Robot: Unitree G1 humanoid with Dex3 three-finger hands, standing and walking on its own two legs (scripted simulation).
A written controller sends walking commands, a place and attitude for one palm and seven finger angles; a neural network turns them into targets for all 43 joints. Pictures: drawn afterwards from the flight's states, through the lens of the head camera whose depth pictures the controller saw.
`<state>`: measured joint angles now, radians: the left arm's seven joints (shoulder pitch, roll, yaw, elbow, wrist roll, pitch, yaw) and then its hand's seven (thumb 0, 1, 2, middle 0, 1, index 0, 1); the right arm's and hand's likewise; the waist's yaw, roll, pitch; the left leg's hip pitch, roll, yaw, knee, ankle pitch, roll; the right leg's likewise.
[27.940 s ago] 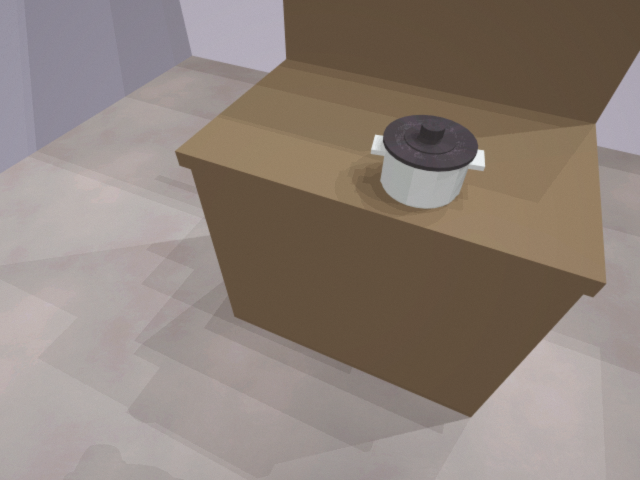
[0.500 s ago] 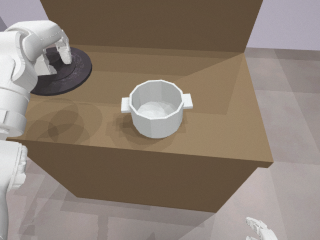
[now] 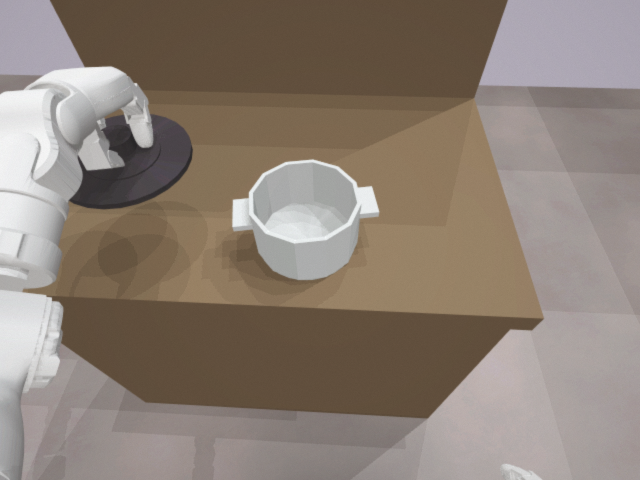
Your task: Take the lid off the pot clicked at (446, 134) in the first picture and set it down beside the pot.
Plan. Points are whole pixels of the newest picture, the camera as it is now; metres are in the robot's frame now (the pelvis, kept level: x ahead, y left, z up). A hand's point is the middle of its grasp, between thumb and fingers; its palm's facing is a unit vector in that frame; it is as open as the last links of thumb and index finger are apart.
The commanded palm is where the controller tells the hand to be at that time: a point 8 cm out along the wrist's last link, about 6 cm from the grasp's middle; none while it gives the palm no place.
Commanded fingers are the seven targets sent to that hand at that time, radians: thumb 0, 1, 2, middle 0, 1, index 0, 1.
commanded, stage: lower the lid onto the table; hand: left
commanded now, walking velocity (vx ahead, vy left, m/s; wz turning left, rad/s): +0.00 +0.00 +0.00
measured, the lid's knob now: (116, 141) +0.49 +0.25 +0.16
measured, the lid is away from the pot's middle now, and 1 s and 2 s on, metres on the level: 0.23 0.23 0.23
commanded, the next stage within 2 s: none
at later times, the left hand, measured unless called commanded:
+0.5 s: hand (125, 166) +0.46 +0.24 +0.15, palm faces -0.37 -0.02 -0.93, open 6.9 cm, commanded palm +0.46 +0.23 +0.22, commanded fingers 0.00 0.63 1.02 -0.95 -1.00 -0.98 -1.02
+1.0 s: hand (131, 181) +0.47 +0.25 +0.11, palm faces -0.42 -0.04 -0.91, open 6.9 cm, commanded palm +0.46 +0.25 +0.18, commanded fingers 0.00 0.63 1.02 -0.95 -1.00 -0.98 -1.02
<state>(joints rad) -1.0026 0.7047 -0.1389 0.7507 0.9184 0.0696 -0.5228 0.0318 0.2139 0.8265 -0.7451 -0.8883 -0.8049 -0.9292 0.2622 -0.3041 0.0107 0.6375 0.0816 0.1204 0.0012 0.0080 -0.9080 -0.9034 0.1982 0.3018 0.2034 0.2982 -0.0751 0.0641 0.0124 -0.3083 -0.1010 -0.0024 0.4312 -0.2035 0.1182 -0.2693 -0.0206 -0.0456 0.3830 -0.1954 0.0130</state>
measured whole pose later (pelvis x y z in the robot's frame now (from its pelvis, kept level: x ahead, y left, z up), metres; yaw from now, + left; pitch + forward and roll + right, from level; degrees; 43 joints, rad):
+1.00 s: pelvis +0.02 -0.01 +0.00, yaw -1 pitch +8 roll -2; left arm -0.90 0.71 -0.08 0.87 0.92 -0.07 -0.44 0.03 0.22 0.82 -0.74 -0.89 -0.80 -0.93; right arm 0.29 -0.30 0.00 0.66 0.07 0.14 -0.02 0.01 -0.91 -0.90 0.20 0.30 0.20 0.30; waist -0.09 0.05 0.00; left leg -0.35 -0.08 0.00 0.46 -0.24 0.11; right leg -0.31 0.00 -0.04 0.39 -0.21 0.01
